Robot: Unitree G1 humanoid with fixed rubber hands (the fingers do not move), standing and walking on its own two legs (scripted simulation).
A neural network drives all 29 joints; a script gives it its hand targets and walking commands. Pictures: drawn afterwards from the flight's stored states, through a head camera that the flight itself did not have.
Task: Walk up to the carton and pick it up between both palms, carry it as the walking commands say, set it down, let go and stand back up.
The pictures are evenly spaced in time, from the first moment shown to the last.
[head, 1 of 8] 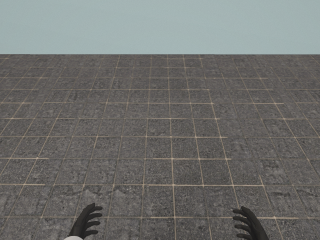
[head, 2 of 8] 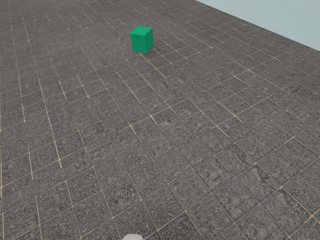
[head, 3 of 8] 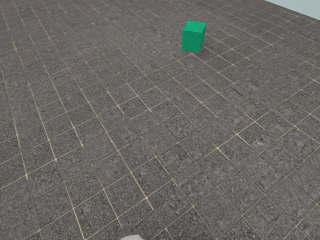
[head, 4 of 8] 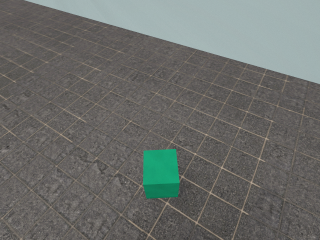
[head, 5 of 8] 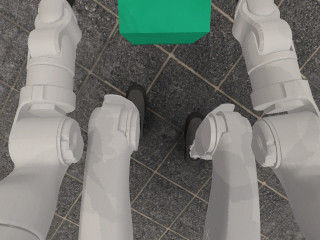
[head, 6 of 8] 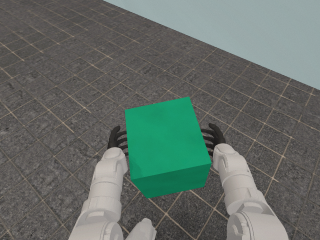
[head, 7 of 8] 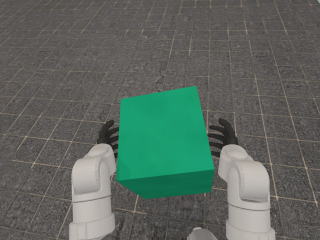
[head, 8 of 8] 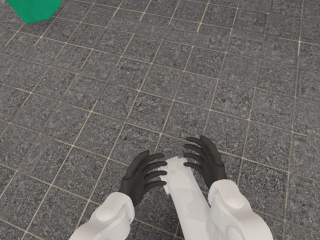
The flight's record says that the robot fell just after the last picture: yes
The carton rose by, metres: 0.68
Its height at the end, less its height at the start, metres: +0.02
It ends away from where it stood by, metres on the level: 11.73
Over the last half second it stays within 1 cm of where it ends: no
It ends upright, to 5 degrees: no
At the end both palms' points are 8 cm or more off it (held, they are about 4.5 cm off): yes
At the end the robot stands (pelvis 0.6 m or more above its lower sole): no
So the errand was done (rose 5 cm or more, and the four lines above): no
